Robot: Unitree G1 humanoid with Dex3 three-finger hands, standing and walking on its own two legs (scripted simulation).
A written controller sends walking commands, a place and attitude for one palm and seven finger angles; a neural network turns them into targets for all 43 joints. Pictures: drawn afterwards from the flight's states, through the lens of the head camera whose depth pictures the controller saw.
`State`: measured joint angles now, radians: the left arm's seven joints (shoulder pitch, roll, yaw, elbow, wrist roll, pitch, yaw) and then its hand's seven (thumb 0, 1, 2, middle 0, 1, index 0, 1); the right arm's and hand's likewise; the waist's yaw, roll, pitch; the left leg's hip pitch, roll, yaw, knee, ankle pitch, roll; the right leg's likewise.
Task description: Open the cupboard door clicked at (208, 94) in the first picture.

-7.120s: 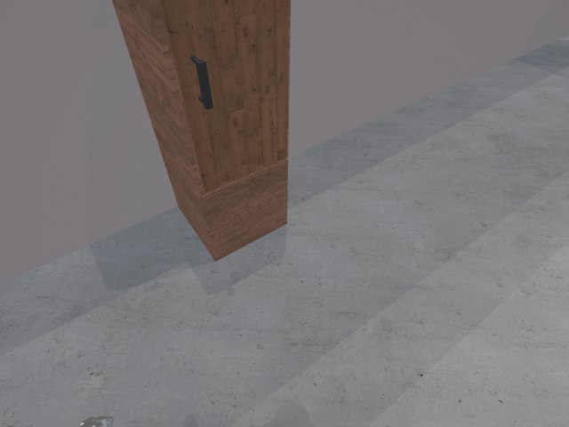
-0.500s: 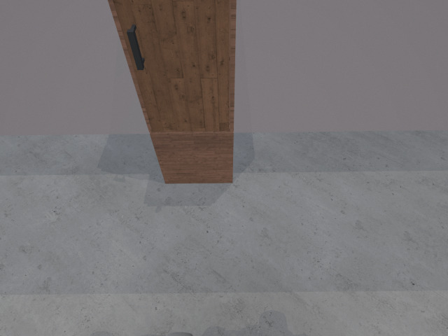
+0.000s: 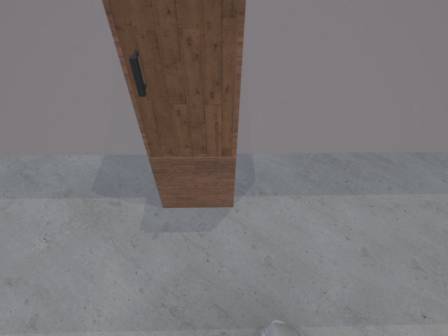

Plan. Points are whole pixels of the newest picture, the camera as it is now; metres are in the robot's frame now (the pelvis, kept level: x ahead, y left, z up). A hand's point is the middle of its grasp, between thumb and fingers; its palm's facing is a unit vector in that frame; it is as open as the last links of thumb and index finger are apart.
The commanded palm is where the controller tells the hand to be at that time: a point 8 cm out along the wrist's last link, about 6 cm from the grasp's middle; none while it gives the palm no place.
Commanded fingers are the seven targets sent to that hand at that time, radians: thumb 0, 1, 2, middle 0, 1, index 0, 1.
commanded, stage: take the last steps up to it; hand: left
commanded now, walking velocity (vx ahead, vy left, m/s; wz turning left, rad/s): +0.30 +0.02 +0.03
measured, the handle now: (139, 74) +0.81 +0.29 +0.04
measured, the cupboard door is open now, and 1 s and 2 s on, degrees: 0 0 0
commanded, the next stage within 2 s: come to a stop and stand still in 0.52 s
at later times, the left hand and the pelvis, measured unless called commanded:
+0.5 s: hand out of the picture +0.14 +0.15 -0.16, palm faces +0.12 -0.97 -0.20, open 7.2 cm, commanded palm none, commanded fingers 0.00 0.90 0.90 -0.20 -0.30 -0.20 -0.30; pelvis +0.17 -0.03 +0.01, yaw +2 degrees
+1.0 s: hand (148, 264) +0.31 +0.19 -0.17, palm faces +0.07 -0.97 -0.23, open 7.3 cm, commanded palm none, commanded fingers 0.00 0.90 0.90 -0.20 -0.30 -0.20 -0.30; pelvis +0.26 +0.00 +0.00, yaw +1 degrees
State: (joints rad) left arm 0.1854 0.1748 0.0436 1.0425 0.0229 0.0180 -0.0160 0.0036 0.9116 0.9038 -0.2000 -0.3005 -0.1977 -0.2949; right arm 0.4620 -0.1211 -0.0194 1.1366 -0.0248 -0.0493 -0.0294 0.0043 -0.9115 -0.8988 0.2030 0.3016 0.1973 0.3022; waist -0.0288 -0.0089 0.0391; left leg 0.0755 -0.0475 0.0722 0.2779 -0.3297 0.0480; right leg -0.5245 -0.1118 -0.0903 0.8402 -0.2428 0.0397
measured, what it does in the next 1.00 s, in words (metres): walks ahead: right foot, then left foot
